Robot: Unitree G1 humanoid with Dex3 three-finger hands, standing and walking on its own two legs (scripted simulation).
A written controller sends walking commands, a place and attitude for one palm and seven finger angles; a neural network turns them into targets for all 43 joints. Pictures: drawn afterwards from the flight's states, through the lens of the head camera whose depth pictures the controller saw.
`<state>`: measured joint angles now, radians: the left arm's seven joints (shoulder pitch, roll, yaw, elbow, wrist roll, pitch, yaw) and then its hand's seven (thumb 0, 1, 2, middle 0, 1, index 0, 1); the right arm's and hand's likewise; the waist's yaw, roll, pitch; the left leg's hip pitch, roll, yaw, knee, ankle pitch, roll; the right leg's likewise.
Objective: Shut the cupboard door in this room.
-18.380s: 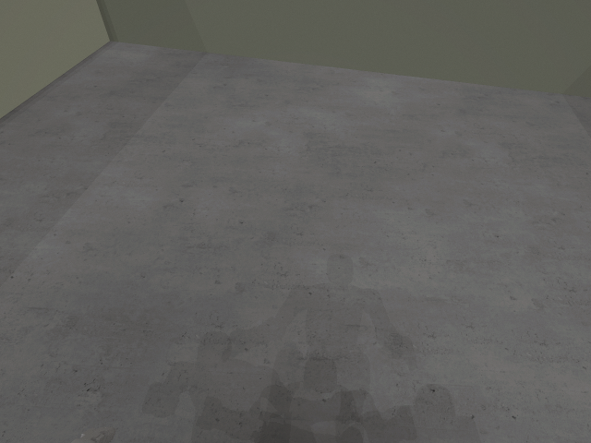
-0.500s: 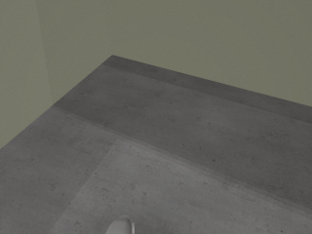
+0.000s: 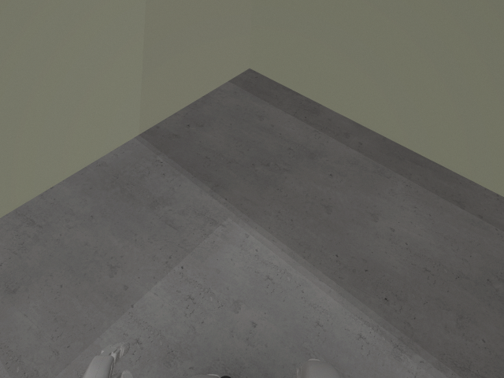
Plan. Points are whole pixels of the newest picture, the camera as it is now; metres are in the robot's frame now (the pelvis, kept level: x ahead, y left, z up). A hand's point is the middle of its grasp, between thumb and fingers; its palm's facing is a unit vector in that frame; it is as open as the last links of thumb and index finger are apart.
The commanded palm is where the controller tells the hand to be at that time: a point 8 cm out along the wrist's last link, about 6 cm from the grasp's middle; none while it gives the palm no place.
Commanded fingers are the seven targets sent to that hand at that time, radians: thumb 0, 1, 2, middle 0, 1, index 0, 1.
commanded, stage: walk to a spot facing it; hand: left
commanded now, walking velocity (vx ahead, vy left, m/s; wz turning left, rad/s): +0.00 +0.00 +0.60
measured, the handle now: out of the picture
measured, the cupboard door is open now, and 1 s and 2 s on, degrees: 81 81 81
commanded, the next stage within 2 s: none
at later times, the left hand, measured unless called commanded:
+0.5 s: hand out of the picture -0.01 +0.13 -0.14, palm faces +0.33 -0.90 -0.28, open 7.4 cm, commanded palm none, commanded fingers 0.00 0.90 0.90 -0.20 -0.30 -0.20 -0.30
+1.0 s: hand out of the picture -0.06 +0.18 -0.15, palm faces +0.60 -0.75 -0.29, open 7.4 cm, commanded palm none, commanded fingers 0.00 0.90 0.90 -0.20 -0.30 -0.20 -0.30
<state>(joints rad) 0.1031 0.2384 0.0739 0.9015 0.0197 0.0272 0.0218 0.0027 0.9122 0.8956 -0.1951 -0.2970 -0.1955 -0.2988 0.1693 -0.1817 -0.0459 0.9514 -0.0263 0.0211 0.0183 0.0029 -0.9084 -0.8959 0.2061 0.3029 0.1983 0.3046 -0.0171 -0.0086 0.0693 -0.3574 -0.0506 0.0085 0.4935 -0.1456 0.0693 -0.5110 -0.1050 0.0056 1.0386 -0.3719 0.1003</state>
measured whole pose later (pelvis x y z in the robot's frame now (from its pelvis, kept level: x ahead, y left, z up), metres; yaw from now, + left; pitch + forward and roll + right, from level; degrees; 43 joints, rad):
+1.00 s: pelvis -0.01 -0.06 +0.00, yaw +38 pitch +0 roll +0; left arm 0.15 0.26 0.05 0.87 0.01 0.04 0.01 0.01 0.91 0.90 -0.20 -0.30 -0.20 -0.30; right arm 0.12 -0.24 -0.06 0.90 -0.03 0.05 0.02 0.00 -0.91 -0.90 0.21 0.30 0.20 0.30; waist 0.00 0.01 0.09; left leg -0.28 -0.02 -0.10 0.55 -0.27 -0.02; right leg -0.37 -0.06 -0.04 0.75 -0.41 0.10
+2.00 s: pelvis +0.05 +0.15 +0.00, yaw +66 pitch -1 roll +1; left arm 0.10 0.19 0.03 0.97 0.02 -0.01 -0.03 0.01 0.91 0.90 -0.19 -0.30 -0.20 -0.30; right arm 0.43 -0.12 -0.03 1.13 -0.02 -0.06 -0.01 0.00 -0.91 -0.90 0.21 0.30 0.20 0.30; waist -0.05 -0.03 0.06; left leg 0.10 -0.04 0.04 0.28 -0.37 0.03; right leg -0.56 -0.12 -0.09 0.74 -0.17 0.05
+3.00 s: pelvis +0.16 +0.54 +0.01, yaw +73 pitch +0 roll +1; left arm 0.14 0.20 0.07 1.01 0.03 0.00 -0.02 0.00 0.91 0.90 -0.19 -0.30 -0.19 -0.30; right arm 0.37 -0.16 -0.05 1.10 -0.03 -0.07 -0.01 -0.01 -0.93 -0.90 0.20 0.30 0.20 0.30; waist -0.02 -0.03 0.05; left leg 0.02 0.02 0.20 0.29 -0.30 0.01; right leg -0.59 -0.14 -0.08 0.83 -0.14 0.04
